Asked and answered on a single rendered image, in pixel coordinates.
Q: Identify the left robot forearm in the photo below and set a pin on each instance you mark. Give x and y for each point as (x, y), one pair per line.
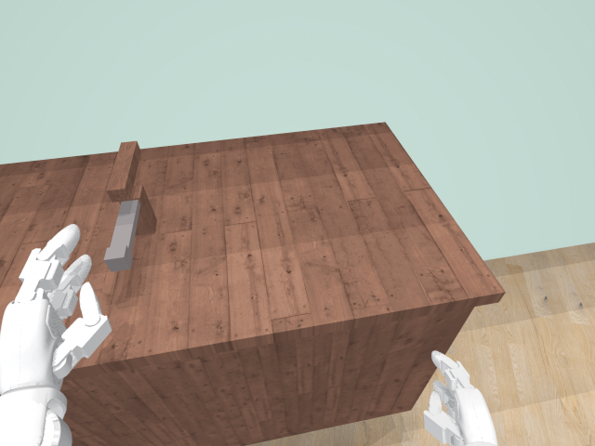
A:
(33, 416)

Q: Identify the left robot hand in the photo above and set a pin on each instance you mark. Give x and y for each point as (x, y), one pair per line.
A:
(32, 325)

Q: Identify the counter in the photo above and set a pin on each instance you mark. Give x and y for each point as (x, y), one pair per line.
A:
(280, 284)

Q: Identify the right robot hand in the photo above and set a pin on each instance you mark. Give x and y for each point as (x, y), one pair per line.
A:
(468, 419)

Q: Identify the tap lever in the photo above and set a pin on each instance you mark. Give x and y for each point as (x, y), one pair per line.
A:
(118, 255)

